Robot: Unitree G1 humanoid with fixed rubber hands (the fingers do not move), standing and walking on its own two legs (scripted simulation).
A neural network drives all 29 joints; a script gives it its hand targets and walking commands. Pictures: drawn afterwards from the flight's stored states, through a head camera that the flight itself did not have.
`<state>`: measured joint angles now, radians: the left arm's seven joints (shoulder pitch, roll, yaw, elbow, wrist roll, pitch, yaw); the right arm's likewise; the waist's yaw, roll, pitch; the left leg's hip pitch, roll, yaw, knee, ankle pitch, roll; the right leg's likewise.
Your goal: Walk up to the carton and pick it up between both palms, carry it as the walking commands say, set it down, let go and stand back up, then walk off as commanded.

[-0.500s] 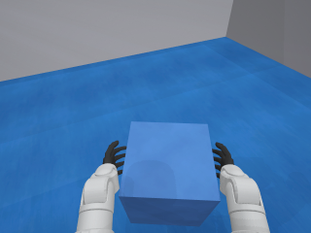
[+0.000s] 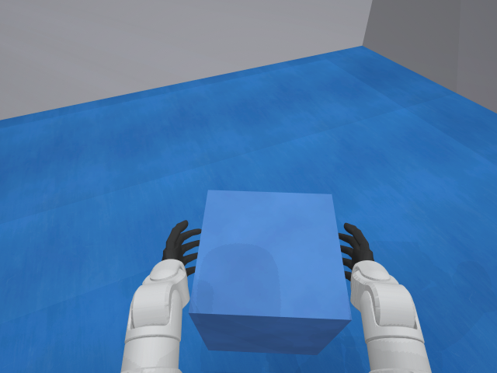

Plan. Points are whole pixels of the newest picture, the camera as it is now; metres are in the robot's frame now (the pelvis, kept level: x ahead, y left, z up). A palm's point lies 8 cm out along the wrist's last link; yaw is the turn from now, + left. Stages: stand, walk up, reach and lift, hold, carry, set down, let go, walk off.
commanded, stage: carry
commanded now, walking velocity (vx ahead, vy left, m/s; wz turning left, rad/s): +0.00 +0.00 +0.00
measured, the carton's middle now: (265, 277) +0.31 +0.01 -0.03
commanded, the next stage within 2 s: hold in 0.26 s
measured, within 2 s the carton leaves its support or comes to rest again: neither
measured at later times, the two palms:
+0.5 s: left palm (176, 267) +0.29 +0.15 +0.05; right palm (366, 273) +0.28 -0.15 +0.04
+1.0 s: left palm (187, 292) +0.27 +0.14 +0.01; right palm (372, 299) +0.26 -0.16 +0.00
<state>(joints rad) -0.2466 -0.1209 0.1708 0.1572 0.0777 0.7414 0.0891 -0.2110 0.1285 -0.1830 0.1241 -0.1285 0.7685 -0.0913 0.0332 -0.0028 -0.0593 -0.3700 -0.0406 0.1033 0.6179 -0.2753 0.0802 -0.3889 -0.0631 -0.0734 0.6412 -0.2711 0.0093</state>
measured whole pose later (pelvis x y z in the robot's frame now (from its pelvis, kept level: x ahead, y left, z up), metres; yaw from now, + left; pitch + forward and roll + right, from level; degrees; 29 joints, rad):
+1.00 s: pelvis -0.01 +0.00 +0.00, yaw +0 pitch -8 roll +0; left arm -0.28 -0.16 0.21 0.45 0.18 0.61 0.06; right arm -0.22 0.13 -0.29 0.36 -0.27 0.65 0.00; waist 0.03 0.03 0.07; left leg -0.19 -0.04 0.10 0.61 -0.28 0.08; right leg -0.21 -0.06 -0.06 0.64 -0.28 0.01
